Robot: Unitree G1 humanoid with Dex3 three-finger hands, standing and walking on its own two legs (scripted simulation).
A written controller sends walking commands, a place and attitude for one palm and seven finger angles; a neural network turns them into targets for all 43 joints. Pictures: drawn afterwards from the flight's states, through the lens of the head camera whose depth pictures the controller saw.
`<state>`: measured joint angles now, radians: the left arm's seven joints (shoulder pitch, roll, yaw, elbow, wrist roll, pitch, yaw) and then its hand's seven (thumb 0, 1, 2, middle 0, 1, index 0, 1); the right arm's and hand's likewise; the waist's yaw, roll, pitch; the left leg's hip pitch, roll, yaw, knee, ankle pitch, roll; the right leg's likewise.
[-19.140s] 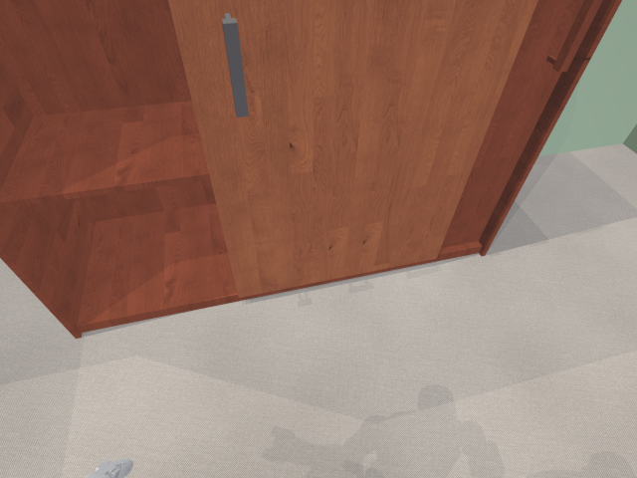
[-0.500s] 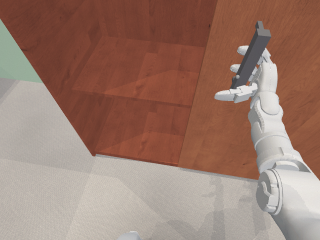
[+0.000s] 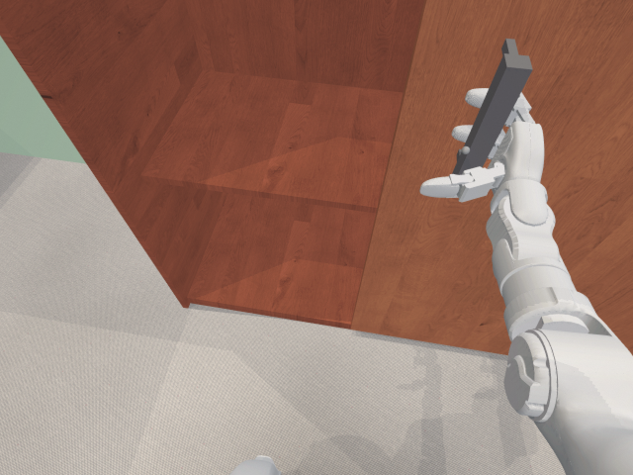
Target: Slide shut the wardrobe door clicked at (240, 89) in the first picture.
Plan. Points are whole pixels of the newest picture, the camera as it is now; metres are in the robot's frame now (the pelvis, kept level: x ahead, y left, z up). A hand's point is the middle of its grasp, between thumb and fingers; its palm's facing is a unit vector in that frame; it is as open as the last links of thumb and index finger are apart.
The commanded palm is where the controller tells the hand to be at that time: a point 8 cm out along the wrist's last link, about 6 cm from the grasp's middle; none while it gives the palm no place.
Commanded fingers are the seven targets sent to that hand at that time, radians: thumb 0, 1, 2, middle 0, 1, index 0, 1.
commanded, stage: grip the handle and tug to test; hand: right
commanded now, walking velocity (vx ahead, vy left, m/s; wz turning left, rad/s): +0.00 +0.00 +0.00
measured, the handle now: (483, 120) +0.54 -0.12 +0.15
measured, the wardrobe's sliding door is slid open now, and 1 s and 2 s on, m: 0.55 0.55 0.55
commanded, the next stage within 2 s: tug the door sideways, standing still in 1.48 s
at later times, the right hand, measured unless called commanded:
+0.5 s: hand (462, 149) +0.49 -0.10 +0.14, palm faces +0.02 +1.00 +0.00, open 9.6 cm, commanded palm +0.47 -0.14 +0.14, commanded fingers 0.00 -0.57 -0.76 0.41 1.35 0.41 1.35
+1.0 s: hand (462, 148) +0.50 -0.10 +0.14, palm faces +0.03 +1.00 +0.00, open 5.6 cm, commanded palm +0.47 -0.13 +0.14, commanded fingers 0.00 -0.90 -0.90 0.45 1.40 0.45 1.40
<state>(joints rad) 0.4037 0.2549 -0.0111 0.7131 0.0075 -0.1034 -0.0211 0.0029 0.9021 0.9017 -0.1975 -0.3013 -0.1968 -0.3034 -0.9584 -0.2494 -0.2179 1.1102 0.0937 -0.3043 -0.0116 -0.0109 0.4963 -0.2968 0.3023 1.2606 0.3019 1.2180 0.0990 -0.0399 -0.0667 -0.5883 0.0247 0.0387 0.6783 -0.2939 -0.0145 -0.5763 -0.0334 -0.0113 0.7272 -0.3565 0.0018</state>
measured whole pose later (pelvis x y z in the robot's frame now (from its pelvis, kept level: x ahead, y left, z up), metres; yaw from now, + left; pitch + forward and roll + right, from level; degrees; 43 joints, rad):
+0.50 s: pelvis +0.01 +0.00 +0.00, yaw +1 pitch +11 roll +1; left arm 0.39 0.25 0.00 0.69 0.00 -0.08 -0.02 0.00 0.90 0.90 -0.20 -0.30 -0.20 -0.30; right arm -0.89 -0.23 -0.22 1.01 0.09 -0.27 -0.02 0.00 -0.14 -0.57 0.36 1.30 0.35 1.29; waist 0.09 -0.04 -0.07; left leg -0.56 0.02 0.03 0.66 -0.30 -0.01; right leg -0.54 -0.04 -0.02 0.71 -0.36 0.00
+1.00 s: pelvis +0.01 +0.00 +0.00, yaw +0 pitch +11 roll +1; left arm 0.38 0.25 0.00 0.70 0.00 -0.08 -0.02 0.00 0.90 0.90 -0.20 -0.30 -0.20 -0.30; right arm -0.91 -0.23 -0.22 1.03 0.09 -0.27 -0.02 0.01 -0.69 -0.81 0.43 1.40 0.40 1.40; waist 0.09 -0.04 -0.07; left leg -0.56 0.02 0.04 0.66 -0.30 -0.01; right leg -0.54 -0.04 -0.01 0.71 -0.36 0.01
